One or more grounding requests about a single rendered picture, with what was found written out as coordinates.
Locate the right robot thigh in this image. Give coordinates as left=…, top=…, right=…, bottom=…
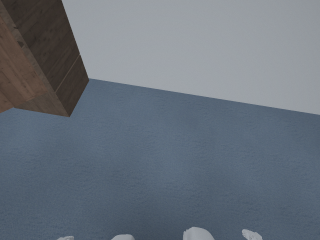
left=183, top=227, right=215, bottom=240

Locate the cupboard door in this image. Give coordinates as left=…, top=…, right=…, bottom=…
left=0, top=15, right=49, bottom=113

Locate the robot right hand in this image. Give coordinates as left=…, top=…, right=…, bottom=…
left=242, top=229, right=263, bottom=240

